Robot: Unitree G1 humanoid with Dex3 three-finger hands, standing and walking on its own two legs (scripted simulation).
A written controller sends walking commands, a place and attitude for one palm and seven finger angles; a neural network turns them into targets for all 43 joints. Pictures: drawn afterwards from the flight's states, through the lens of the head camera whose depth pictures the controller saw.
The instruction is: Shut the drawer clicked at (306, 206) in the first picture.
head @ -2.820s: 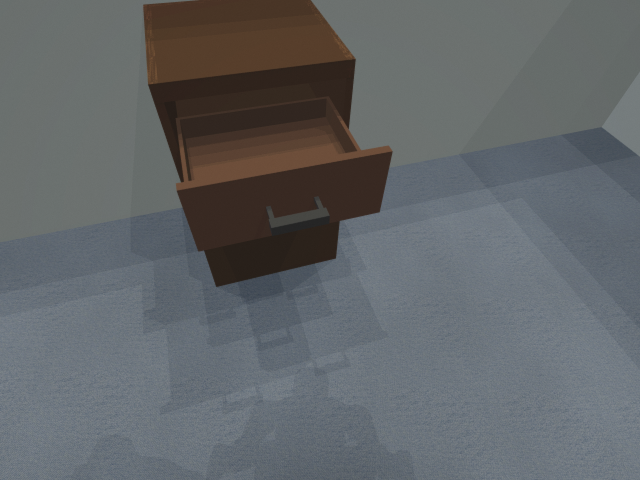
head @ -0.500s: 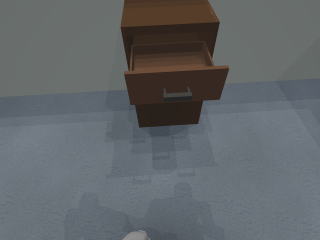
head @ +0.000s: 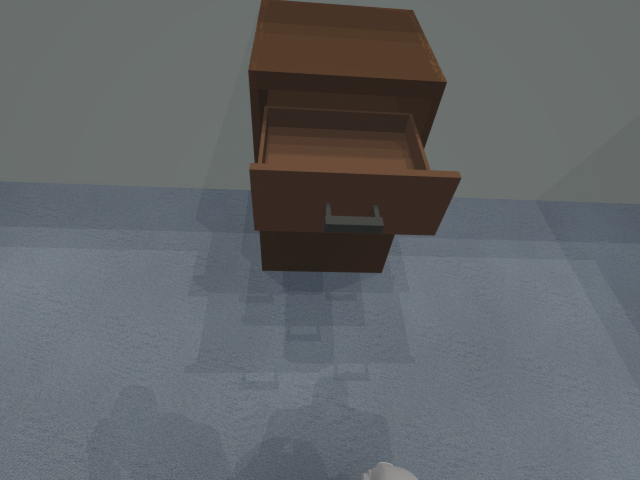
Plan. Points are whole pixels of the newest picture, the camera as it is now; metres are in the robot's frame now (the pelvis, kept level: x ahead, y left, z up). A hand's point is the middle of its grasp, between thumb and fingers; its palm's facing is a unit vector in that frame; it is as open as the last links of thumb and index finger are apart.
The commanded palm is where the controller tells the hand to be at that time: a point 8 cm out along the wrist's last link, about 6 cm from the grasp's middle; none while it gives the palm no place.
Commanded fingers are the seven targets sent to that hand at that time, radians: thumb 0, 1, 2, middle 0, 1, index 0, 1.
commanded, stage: take the last steps up to it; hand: left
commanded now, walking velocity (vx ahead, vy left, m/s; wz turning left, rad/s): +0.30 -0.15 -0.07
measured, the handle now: (352, 216) +0.63 -0.03 -0.11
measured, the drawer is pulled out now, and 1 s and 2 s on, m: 0.29 0.29 0.29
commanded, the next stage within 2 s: come to a stop and stand still in 0.84 s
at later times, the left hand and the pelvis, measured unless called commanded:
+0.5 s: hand (264, 464) +0.18 +0.08 -0.20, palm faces +0.02 -0.99 -0.10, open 7.3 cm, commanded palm none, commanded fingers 0.00 0.90 0.90 -0.20 -0.30 -0.20 -0.30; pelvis +0.16 -0.08 -0.01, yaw -2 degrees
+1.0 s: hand (326, 341) +0.38 +0.00 -0.19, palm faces -0.04 -0.98 -0.18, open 7.4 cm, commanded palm none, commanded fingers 0.00 0.90 0.90 -0.20 -0.30 -0.20 -0.30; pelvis +0.32 -0.18 -0.02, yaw -2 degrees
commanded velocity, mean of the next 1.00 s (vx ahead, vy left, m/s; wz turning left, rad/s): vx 0.20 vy -0.10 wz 0.00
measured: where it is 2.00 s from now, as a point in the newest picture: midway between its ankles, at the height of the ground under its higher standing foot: (364, 472)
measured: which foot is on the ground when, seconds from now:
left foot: down 0.00-0.16, up 0.18-0.48, down 0.50-0.96, up 0.98-1.00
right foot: up 0.00-0.12, down 0.14-0.52, up 0.54-0.96, down 0.98-1.00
